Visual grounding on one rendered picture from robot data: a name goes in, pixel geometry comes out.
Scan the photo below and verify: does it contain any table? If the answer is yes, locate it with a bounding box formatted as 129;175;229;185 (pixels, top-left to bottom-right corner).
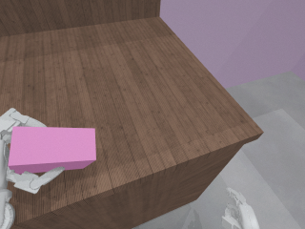
0;0;264;229

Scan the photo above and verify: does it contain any left robot forearm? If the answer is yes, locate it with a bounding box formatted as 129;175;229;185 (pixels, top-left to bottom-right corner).
0;189;15;229

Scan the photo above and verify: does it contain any sponge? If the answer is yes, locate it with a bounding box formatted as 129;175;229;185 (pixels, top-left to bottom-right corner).
8;126;96;175

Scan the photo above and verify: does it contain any left robot hand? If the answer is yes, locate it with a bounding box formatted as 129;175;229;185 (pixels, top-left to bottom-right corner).
0;108;66;194

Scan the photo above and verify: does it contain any right robot hand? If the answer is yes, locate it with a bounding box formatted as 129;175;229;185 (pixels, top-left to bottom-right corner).
222;187;260;229

